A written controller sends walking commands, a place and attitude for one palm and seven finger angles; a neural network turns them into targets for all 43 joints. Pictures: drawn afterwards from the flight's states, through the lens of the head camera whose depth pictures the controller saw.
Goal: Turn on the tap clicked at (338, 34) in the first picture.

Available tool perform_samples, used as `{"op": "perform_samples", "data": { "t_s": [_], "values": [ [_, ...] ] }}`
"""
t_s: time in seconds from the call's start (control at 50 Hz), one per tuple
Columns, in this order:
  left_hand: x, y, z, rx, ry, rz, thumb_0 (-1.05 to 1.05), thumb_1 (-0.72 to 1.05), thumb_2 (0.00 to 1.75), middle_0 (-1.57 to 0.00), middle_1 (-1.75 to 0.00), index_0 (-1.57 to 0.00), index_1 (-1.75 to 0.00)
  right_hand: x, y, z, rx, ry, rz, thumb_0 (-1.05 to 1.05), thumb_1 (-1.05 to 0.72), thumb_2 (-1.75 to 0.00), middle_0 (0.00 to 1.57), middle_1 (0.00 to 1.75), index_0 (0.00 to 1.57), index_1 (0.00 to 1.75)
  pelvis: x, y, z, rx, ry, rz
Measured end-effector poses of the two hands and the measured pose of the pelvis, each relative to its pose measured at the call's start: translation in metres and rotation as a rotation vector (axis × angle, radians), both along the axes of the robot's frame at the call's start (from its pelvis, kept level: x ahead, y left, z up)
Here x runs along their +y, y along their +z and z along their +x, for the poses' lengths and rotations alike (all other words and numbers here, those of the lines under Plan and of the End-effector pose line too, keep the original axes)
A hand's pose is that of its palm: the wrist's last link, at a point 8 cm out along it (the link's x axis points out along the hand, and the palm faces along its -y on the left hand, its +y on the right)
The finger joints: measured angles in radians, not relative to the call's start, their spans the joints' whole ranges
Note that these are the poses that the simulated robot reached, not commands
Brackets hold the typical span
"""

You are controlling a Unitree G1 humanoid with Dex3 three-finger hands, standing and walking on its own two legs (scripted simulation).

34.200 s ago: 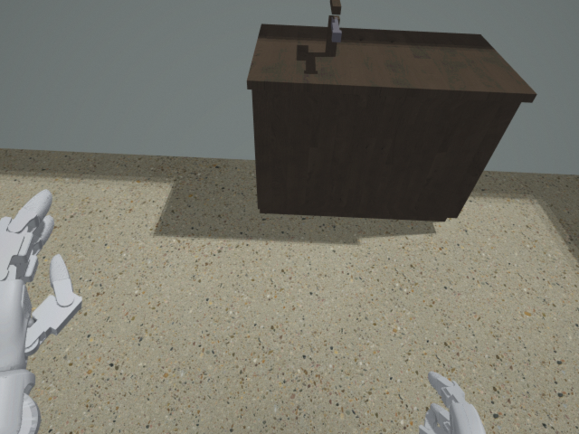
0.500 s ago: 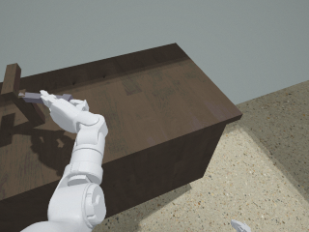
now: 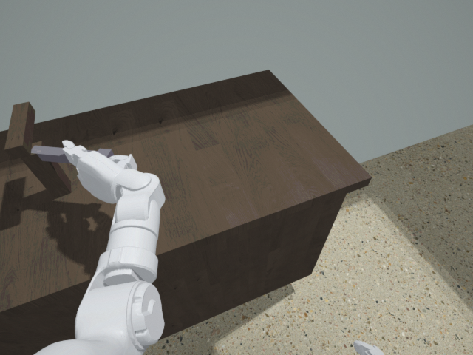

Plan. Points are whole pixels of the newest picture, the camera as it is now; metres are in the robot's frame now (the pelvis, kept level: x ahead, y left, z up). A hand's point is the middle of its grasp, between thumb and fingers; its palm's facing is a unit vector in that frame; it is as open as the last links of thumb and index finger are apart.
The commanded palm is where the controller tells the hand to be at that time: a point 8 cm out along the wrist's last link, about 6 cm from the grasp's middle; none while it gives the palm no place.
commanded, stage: lift the hand up off the lever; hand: left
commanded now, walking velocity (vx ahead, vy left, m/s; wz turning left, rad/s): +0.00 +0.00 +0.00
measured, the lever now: (104, 159) +0.46 +0.24 +0.09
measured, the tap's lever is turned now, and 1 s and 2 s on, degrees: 60 55 55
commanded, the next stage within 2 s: draw the hand back beside the body in 1.18 s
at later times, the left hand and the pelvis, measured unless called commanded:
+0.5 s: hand (102, 150) +0.41 +0.21 +0.16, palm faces +0.84 -0.54 -0.10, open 8.2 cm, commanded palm +0.36 +0.23 +0.16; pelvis -0.01 +0.00 +0.01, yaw +1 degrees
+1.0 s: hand (106, 142) +0.42 +0.20 +0.17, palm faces +0.81 -0.57 -0.09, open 7.8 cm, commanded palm +0.37 +0.21 +0.17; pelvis +0.00 +0.01 +0.01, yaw +1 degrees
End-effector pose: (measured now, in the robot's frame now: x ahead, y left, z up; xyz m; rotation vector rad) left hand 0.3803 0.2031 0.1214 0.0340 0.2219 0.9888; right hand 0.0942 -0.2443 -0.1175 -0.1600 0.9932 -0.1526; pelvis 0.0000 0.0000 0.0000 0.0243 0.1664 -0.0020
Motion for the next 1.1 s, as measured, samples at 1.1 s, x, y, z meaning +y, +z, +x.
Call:
{"op": "perform_samples", "data": {
  "t_s": [1.1],
  "values": [
    [0.014,0.054,-0.019,-0.057,-0.044,0.026,0.02,0.9,0.9,-0.15,-0.15,-0.15,-0.15,0.026,0.021,0.058,-0.107,0.095,0.026,0.01,-0.91,-0.9,0.2,0.3,0.2,0.3,0.01,0.013,0.006,-0.089,0.021,-0.004]
  ]
}}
